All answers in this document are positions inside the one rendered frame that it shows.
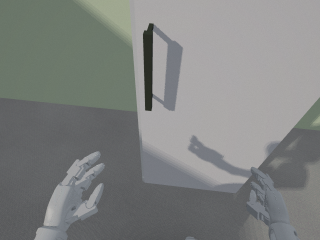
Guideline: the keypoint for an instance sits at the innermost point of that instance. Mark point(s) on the robot left hand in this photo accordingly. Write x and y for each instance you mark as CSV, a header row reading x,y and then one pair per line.
x,y
68,193

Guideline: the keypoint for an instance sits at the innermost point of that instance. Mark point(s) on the robot right forearm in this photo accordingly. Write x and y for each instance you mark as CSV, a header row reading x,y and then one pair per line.
x,y
282,231

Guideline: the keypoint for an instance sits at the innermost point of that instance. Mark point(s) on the handle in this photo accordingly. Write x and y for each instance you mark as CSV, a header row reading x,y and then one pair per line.
x,y
148,66

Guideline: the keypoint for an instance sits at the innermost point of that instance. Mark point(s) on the robot left forearm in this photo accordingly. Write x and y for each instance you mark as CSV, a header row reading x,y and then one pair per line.
x,y
50,233

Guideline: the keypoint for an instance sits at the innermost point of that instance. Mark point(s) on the robot right hand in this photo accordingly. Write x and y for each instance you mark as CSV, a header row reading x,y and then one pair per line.
x,y
272,208

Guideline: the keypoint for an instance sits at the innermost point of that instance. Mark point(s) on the fridge door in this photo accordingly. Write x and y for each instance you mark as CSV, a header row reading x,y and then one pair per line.
x,y
230,79

